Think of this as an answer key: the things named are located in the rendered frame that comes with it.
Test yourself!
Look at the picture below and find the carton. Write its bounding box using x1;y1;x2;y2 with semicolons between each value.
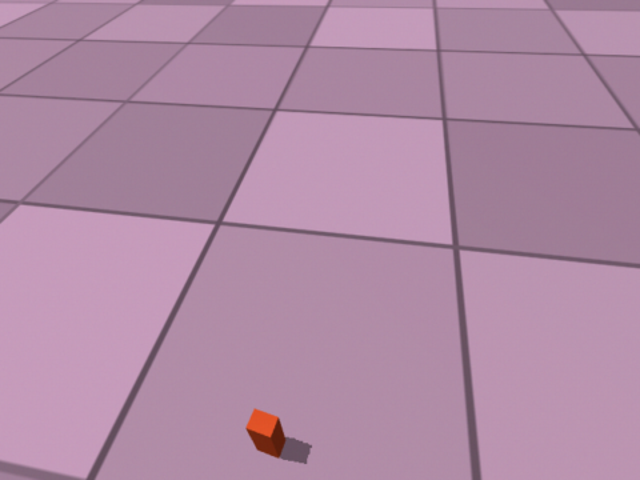
246;408;286;458

